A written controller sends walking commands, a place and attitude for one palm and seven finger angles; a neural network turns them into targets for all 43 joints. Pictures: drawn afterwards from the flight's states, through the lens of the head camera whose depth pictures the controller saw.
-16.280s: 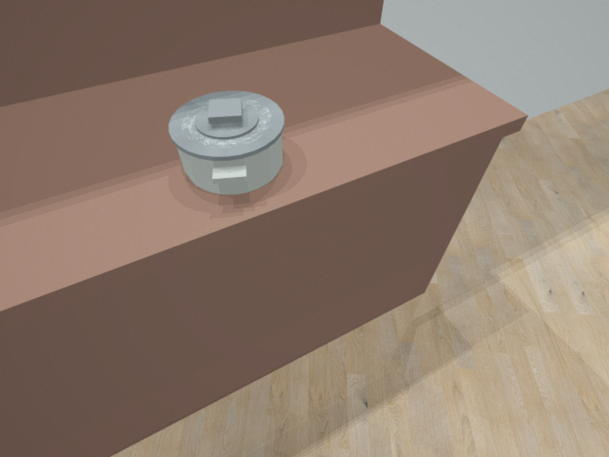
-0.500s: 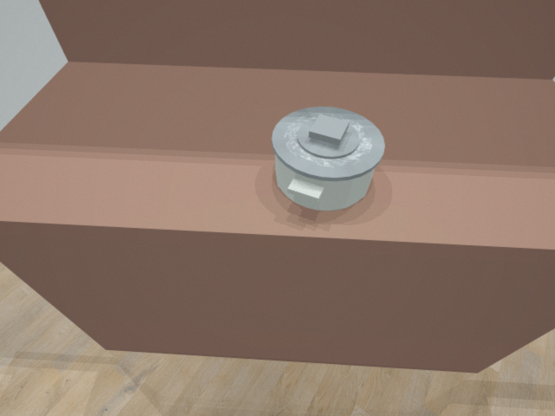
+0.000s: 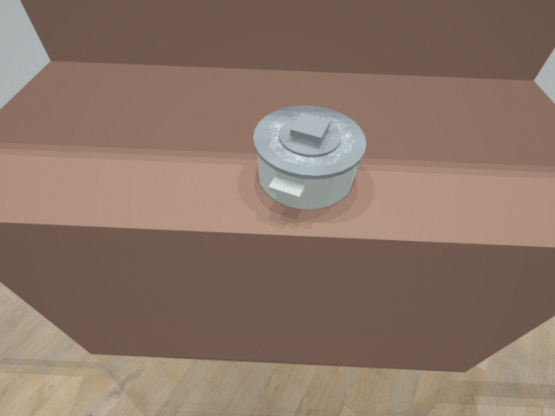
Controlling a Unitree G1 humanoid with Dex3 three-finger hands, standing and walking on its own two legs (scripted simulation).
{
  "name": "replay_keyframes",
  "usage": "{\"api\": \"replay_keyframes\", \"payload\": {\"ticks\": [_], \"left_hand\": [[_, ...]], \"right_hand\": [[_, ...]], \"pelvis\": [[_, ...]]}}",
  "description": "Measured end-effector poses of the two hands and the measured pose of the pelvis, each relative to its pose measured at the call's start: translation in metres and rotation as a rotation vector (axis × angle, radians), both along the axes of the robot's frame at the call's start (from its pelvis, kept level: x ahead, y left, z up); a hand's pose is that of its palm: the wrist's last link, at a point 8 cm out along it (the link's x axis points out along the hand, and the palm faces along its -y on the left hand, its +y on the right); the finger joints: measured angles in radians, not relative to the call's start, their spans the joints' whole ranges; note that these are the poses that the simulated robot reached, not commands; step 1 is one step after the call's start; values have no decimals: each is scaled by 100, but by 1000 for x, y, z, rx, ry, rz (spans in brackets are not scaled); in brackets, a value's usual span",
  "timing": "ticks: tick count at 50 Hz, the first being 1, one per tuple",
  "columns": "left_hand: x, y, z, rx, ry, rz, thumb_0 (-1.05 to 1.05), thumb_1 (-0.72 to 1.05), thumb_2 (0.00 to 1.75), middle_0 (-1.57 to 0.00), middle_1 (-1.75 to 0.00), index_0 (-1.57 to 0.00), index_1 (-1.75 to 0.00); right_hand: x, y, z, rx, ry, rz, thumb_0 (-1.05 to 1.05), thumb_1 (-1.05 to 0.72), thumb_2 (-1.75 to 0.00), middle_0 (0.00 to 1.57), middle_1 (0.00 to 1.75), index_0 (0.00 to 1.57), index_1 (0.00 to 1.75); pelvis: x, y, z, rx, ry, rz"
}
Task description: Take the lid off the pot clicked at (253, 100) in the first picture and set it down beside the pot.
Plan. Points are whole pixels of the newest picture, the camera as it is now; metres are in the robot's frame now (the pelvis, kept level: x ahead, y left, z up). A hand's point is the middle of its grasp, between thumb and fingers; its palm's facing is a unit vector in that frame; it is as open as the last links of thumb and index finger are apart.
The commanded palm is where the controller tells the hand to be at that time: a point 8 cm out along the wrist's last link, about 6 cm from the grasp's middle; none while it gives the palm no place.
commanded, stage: shuffle to correct the standing spot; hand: left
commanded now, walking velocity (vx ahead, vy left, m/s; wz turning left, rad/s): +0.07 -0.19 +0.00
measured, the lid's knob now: (310, 127) +0.53 -0.03 +0.14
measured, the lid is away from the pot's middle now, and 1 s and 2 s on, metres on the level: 0.00 0.00 0.00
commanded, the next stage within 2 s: come to a stop and stand still in 0.60 s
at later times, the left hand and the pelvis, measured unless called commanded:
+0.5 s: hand out of the picture +0.08 +0.12 -0.18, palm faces +0.09 -0.98 -0.16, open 7.3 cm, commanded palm none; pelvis +0.05 -0.07 +0.01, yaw +2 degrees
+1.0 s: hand out of the picture +0.11 +0.01 -0.19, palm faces +0.07 -0.98 -0.16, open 7.3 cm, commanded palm none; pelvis +0.08 -0.17 -0.01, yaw +2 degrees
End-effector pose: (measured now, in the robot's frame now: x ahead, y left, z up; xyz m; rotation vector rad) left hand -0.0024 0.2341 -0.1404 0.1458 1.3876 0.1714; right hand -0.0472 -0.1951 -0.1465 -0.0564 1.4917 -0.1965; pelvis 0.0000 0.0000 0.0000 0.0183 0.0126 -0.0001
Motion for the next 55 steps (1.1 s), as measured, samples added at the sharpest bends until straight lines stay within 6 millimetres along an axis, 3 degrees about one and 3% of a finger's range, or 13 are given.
{"api": "replay_keyframes", "payload": {"ticks": [5,10,14,18,25,29,33,36,40,44,48,52,55], "left_hand": [[-1,-20,0,3,-10,45,0,91,90,-19,-30,-20,-30],[-6,-42,-5,-29,31,73,0,91,90,-19,-30,-20,-30],[-2,-55,-18,-67,51,75,0,91,90,-19,-30,-20,-30],[15,-64,-29,-93,54,48,0,91,90,-19,-30,-20,-30],[76,-64,-9,-40,-77,43,1,93,90,-20,-30,-20,-30],[107,-73,4,-2,-139,25,1,93,90,-19,-30,-20,-30],[131,-94,8,41,-178,-20,0,92,90,-19,-30,-20,-30],[137,-114,1,73,-185,-32,0,91,90,-19,-30,-20,-30],[125,-143,0,46,-146,-18,0,91,90,-19,-30,-20,-30],[112,-166,-11,-2,-90,-9,0,91,90,-20,-30,-20,-30],[108,-176,-23,-41,-64,20,0,91,90,-20,-30,-20,-30],[109,-178,-15,-27,-60,36,0,91,90,-20,-30,-20,-30],[109,-175,-3,7,-75,46,0,91,90,-20,-30,-20,-30]], "right_hand": [[15,-33,0,-36,24,34,1,-90,-90,21,30,21,30],[56,-63,7,-98,-34,60,1,-90,-90,20,30,20,30],[95,-72,9,-135,-117,80,1,-91,-90,20,30,20,30],[124,-73,14,-140,-205,87,0,-91,-90,20,30,20,30],[132,-99,29,-138,-189,118,0,-93,-90,21,30,21,30],[135,-128,28,-123,-157,126,0,-92,-90,21,30,21,30],[140,-168,13,-110,-147,108,0,-91,-90,21,30,21,30],[146,-203,-3,-125,-125,106,1,-91,-90,21,30,21,30],[162,-230,0,-162,-135,107,1,-91,-90,20,30,20,30],[181,-232,10,-167,-194,106,1,-91,-90,20,30,20,30],[192,-218,15,-144,-225,130,1,-91,-90,20,30,20,30],[200,-199,17,-87,-231,162,1,-91,-90,20,30,20,30],[208,-199,15,-67,-251,169,0,-93,-90,20,30,21,30]], "pelvis": [[9,-18,-2,-8,11,17],[20,-26,-1,-14,8,24],[30,-31,-7,-30,4,25],[38,-41,-10,-12,-8,11],[46,-69,5,-31,8,33],[52,-93,8,-44,20,40],[62,-127,-2,-43,28,48],[66,-147,-15,-33,25,46],[73,-156,-12,-42,10,44],[81,-162,-10,-44,3,39],[84,-166,-11,-35,-12,42],[84,-170,-3,-23,-8,49],[80,-174,1,-23,0,60]]}}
